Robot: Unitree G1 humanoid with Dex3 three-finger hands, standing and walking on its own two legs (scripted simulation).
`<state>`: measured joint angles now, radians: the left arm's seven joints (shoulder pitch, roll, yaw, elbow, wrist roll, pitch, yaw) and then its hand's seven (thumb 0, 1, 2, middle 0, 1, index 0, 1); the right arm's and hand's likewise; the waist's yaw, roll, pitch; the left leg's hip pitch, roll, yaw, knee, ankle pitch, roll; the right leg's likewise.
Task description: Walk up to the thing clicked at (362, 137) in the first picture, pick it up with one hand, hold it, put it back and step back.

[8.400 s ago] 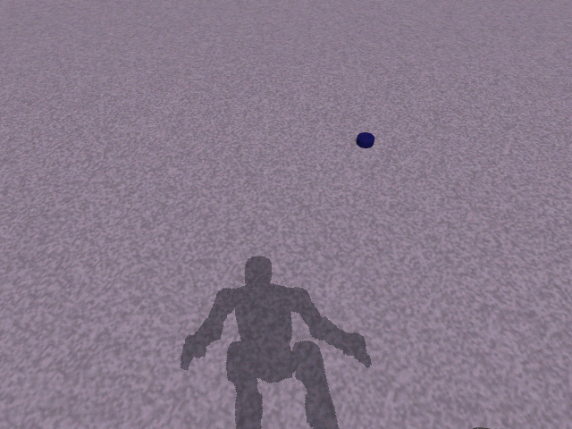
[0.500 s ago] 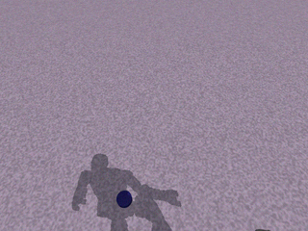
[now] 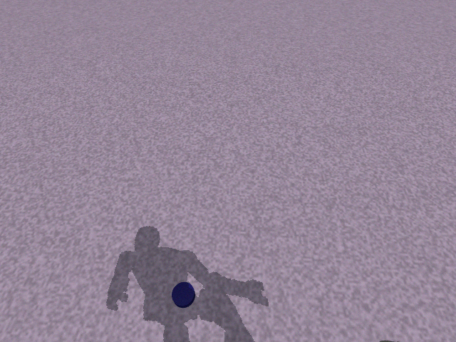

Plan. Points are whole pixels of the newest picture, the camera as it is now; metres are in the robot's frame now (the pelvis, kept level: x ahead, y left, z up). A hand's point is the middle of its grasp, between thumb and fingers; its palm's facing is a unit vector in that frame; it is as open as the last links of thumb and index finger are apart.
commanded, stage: stand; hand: left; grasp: from above
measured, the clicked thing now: (183, 294) +0.39 +0.22 -0.76
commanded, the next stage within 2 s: rise first in 0.44 s
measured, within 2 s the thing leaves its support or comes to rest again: neither
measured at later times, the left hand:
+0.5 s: hand out of the picture +0.06 +0.26 -0.16, palm faces -0.02 -0.94 -0.34, open 7.4 cm
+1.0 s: hand out of the picture +0.13 +0.26 -0.20, palm faces -0.09 -0.91 -0.40, open 12.6 cm
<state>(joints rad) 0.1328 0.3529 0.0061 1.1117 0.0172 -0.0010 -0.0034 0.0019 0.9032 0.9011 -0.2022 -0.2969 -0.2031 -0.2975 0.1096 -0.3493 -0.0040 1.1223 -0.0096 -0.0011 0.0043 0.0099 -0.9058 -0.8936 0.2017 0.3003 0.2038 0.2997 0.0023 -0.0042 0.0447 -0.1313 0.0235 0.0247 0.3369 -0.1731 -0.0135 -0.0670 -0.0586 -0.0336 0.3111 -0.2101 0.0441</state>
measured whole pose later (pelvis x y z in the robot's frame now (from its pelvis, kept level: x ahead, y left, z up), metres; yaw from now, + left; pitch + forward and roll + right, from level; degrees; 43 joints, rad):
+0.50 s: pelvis +0.00 +0.00 +0.00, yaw +0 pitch -2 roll +0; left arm 0.14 0.35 0.01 1.11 0.02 0.00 -0.01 0.00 0.90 0.90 -0.20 -0.30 -0.20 -0.30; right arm 0.12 -0.35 0.00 1.12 -0.01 0.00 0.00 0.01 -0.91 -0.89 0.20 0.30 0.20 0.30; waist 0.00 0.00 0.04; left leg -0.13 0.02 0.03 0.33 -0.17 -0.01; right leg -0.07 -0.06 -0.03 0.31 -0.21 0.04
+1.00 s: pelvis -0.02 +0.00 -0.05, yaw -1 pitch +12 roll -1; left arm 0.03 0.33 0.19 0.90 0.19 0.09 -0.01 0.00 -0.21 1.03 -0.06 -1.01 -0.06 -1.01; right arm 0.26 -0.24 -0.04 0.67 0.01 -0.05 0.00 0.01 -0.88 -0.89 0.20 0.30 0.20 0.30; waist -0.04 -0.01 -0.05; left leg -0.68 0.05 0.02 0.85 -0.37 -0.02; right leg -0.62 -0.04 -0.01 0.83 -0.41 0.03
